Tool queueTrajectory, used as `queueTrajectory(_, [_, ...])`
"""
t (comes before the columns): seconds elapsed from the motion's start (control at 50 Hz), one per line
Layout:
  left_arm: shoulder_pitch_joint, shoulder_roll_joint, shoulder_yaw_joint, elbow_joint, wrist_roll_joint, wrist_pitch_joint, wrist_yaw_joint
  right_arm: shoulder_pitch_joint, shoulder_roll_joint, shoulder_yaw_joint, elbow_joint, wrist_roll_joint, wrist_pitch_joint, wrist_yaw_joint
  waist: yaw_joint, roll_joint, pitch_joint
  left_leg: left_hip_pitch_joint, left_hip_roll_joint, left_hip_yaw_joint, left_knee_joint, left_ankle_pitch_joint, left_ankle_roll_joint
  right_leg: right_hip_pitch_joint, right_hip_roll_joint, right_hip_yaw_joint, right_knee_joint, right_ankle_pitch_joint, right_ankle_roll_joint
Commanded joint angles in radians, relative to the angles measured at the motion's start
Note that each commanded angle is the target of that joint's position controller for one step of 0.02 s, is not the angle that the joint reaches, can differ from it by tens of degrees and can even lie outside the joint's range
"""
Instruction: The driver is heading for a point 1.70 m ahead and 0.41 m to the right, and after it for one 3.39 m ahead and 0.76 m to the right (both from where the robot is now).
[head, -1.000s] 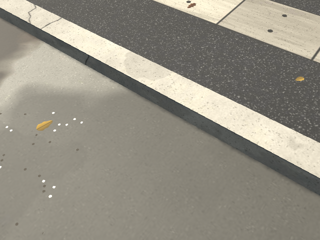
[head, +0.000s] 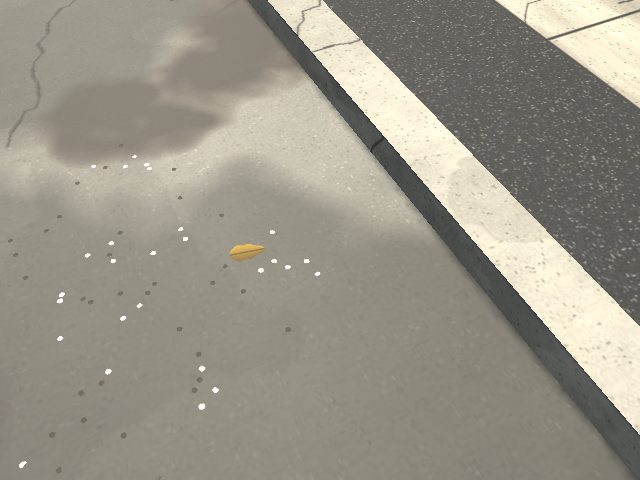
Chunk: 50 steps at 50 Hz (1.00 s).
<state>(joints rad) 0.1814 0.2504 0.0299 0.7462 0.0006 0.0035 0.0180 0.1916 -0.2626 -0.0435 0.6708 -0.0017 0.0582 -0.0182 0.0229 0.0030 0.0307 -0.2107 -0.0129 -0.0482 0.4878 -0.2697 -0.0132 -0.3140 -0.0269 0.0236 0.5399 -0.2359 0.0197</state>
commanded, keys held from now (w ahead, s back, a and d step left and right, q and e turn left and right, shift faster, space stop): no key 1.00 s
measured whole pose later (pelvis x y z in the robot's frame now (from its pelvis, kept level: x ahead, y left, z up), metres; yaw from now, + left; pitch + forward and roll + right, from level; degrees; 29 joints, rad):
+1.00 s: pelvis +0.01 +0.01 +0.00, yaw +0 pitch -2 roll +0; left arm 0.21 0.22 0.04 1.09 0.00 0.01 0.05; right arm 0.29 -0.21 -0.02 0.98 0.00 0.00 -0.03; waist 0.01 0.00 0.04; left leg -0.15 -0.02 -0.04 0.48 -0.30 0.01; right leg -0.23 -0.04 0.04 0.48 -0.22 0.05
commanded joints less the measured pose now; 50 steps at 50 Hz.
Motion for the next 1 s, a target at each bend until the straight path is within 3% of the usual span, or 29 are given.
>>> queueTrajectory(0.02, [0.024, 0.086, 0.017, -0.049, 0.031, -0.036, -0.007, -0.010, -0.128, -0.031, -0.058, -0.025, -0.019, 0.002, 0.024, 0.156, -0.121, 0.013, 0.188, -0.173, -0.111, 0.208, 0.140, 0.063, -0.020, 0.013, -0.061, -0.020, 0.010])
queueTrajectory(0.04, [-0.017, 0.109, 0.022, -0.043, 0.032, -0.035, -0.006, -0.036, -0.076, -0.016, -0.063, -0.030, -0.030, 0.010, 0.009, 0.116, -0.084, -0.025, 0.146, -0.150, -0.126, 0.082, 0.119, 0.096, -0.019, 0.015, -0.067, 0.029, 0.031])
queueTrajectory(0.06, [-0.033, 0.112, 0.025, -0.034, 0.028, -0.033, -0.003, -0.022, -0.075, -0.016, -0.051, -0.034, -0.038, 0.011, -0.004, 0.103, -0.069, -0.041, 0.114, -0.126, -0.127, 0.026, 0.089, 0.107, -0.014, 0.009, -0.063, 0.060, 0.033])
queueTrajectory(0.12, [-0.012, 0.116, 0.029, -0.012, 0.018, -0.022, 0.005, 0.007, -0.088, -0.014, -0.028, -0.022, -0.058, 0.008, -0.001, 0.102, -0.015, -0.082, 0.094, -0.111, -0.127, 0.026, 0.059, 0.116, -0.020, 0.019, -0.071, 0.096, 0.023])
queueTrajectory(0.34, [0.022, 0.106, 0.036, 0.094, 0.009, -0.020, 0.015, 0.044, -0.063, -0.008, 0.025, -0.014, -0.067, 0.000, -0.005, 0.014, -0.015, -0.061, 0.063, -0.082, -0.107, 0.077, 0.055, 0.146, -0.026, 0.020, -0.085, 0.139, 0.029])
queueTrajectory(0.7, [0.032, 0.094, 0.037, 0.247, 0.001, -0.003, 0.033, 0.104, -0.052, -0.007, 0.177, -0.006, -0.070, -0.012, -0.007, 0.004, 0.000, -0.035, 0.029, -0.031, -0.104, 0.134, 0.036, 0.157, -0.019, 0.012, -0.100, 0.158, 0.015])
queueTrajectory(1.0, [0.051, 0.069, 0.029, 0.324, -0.001, 0.003, 0.037, 0.143, -0.040, 0.006, 0.289, -0.002, -0.071, -0.019, -0.009, 0.000, 0.020, -0.039, 0.021, -0.013, -0.119, 0.103, 0.031, 0.148, -0.008, 0.002, -0.115, 0.135, 0.010])
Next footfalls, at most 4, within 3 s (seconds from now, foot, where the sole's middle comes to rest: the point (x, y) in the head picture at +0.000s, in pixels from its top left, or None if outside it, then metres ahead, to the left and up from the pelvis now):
2.58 left None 0.45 0.11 -0.77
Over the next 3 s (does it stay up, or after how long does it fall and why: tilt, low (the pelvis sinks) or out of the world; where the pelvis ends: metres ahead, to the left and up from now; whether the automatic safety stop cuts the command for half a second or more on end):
stays up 0.49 0.02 0.01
